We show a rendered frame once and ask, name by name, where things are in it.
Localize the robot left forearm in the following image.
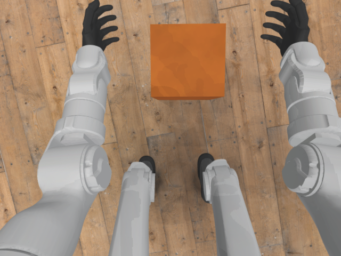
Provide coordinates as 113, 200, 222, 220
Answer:
37, 45, 111, 187

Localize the robot left hand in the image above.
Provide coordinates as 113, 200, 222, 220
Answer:
82, 0, 119, 51

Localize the robot right hand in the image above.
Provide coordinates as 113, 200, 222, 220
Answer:
261, 0, 310, 56

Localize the carton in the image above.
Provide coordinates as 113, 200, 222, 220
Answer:
150, 23, 226, 100

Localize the right robot upper arm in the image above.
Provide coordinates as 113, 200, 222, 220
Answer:
282, 142, 341, 256

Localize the left robot upper arm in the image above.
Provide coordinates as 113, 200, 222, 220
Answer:
0, 143, 112, 256

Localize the left robot thigh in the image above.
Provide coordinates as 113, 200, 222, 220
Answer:
108, 168, 155, 256

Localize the robot right shin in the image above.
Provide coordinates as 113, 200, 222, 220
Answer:
205, 159, 239, 182

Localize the robot right forearm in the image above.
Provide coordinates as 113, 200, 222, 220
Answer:
279, 42, 341, 147

